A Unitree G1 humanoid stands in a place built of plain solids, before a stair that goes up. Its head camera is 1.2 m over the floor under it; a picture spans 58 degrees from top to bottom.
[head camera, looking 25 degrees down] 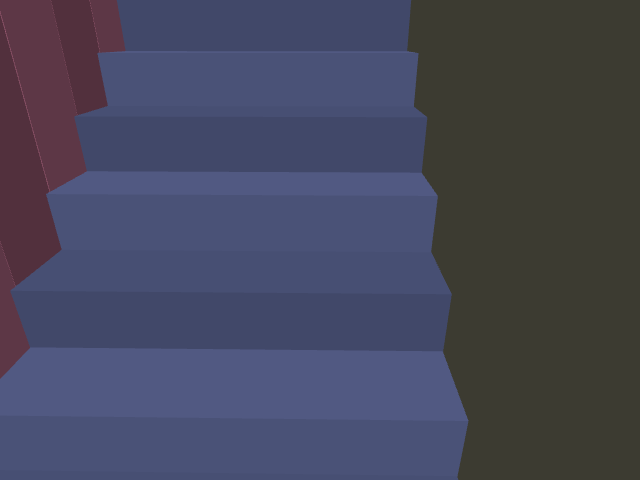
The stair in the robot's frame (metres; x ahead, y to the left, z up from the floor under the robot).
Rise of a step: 0.19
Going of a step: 0.25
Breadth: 1.20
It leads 1 degrees to the right of straight ahead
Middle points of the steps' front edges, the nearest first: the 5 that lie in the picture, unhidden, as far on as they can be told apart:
0.75 0.25 0.38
1.00 0.25 0.58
1.26 0.24 0.77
1.51 0.24 0.96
1.76 0.23 1.15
